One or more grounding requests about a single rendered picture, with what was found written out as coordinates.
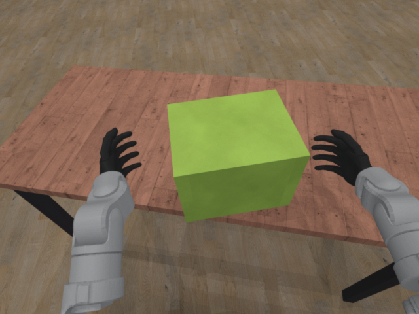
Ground robot right hand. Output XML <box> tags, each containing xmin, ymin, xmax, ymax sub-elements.
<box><xmin>311</xmin><ymin>129</ymin><xmax>372</xmax><ymax>186</ymax></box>

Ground right robot upper arm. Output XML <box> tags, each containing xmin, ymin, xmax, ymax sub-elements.
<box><xmin>402</xmin><ymin>295</ymin><xmax>419</xmax><ymax>314</ymax></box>

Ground robot right forearm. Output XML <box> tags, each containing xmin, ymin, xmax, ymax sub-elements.
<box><xmin>355</xmin><ymin>167</ymin><xmax>419</xmax><ymax>292</ymax></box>

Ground table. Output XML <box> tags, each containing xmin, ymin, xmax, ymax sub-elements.
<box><xmin>0</xmin><ymin>65</ymin><xmax>419</xmax><ymax>303</ymax></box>

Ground carton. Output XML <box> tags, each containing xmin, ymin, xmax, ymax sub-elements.
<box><xmin>167</xmin><ymin>89</ymin><xmax>310</xmax><ymax>222</ymax></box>

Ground robot left hand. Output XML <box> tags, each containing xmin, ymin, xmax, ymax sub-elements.
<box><xmin>100</xmin><ymin>128</ymin><xmax>142</xmax><ymax>178</ymax></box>

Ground robot left forearm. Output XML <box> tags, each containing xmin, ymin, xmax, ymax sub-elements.
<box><xmin>60</xmin><ymin>171</ymin><xmax>135</xmax><ymax>314</ymax></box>

